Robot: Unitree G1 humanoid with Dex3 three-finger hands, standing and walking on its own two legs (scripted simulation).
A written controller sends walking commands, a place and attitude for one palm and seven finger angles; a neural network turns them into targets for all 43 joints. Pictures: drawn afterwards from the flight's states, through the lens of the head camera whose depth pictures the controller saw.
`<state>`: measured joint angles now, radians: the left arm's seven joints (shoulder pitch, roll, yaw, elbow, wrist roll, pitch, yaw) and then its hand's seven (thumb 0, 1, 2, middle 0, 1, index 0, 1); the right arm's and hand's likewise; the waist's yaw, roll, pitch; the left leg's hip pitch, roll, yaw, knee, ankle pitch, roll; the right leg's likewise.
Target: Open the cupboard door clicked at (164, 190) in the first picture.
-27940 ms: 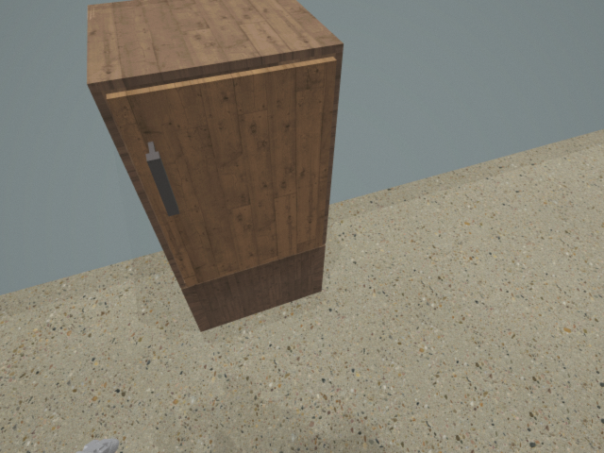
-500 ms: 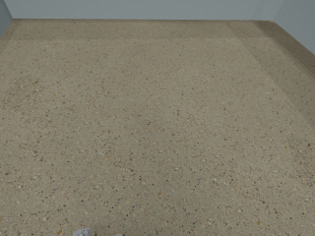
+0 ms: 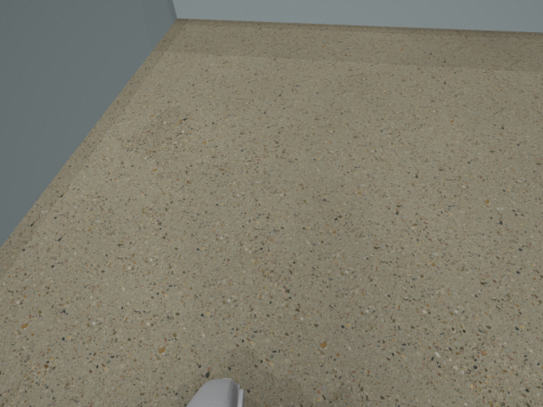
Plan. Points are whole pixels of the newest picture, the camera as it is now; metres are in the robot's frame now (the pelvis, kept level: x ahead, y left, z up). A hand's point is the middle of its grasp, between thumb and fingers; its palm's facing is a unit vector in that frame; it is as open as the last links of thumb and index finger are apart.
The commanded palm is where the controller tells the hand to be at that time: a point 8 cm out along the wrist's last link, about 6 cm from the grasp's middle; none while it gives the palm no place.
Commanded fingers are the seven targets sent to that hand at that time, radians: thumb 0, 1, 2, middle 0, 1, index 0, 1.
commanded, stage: turn to face it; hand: left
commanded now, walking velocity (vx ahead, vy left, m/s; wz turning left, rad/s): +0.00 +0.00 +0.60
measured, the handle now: out of the picture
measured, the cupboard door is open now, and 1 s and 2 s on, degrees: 36 36 36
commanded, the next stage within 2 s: none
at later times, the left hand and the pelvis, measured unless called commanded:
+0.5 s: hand out of the picture +0.02 +0.23 -0.17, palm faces +0.34 -0.91 -0.26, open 7.4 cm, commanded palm none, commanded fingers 0.00 0.90 0.90 -0.20 -0.30 -0.20 -0.30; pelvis +0.00 +0.00 -0.01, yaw +17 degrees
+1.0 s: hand out of the picture -0.07 +0.17 -0.19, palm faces +0.61 -0.76 -0.22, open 7.3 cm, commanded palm none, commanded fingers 0.00 0.90 0.90 -0.20 -0.30 -0.20 -0.30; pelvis +0.00 -0.02 -0.02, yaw +37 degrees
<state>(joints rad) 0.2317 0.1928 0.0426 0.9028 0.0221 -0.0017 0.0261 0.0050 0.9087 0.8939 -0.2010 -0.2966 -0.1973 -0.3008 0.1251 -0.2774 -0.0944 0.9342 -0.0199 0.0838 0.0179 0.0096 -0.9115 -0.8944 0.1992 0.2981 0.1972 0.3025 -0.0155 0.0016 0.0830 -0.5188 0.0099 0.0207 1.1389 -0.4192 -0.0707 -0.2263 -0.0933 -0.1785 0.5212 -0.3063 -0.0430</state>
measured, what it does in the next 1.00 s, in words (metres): steps on the spot, turning left: left foot, then right foot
